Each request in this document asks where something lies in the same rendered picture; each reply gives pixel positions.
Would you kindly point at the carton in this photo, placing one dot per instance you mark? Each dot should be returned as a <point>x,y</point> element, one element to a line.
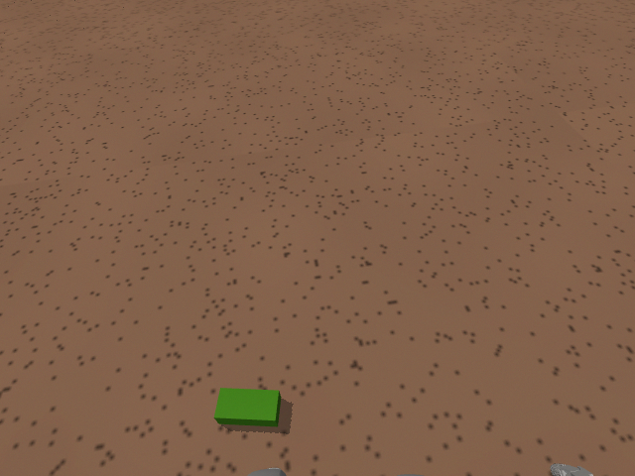
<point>248,407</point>

